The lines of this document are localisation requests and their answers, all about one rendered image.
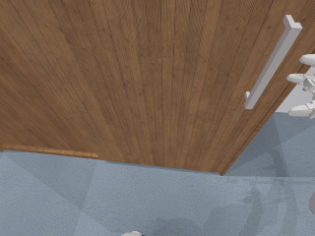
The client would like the wardrobe door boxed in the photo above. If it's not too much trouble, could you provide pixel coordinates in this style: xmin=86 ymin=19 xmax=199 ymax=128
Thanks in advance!
xmin=0 ymin=0 xmax=315 ymax=173
xmin=0 ymin=27 xmax=95 ymax=153

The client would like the handle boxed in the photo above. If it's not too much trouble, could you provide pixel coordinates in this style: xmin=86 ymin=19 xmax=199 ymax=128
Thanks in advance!
xmin=244 ymin=15 xmax=302 ymax=109

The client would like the robot right hand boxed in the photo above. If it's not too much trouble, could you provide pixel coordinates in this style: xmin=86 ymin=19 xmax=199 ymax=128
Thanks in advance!
xmin=286 ymin=54 xmax=315 ymax=119

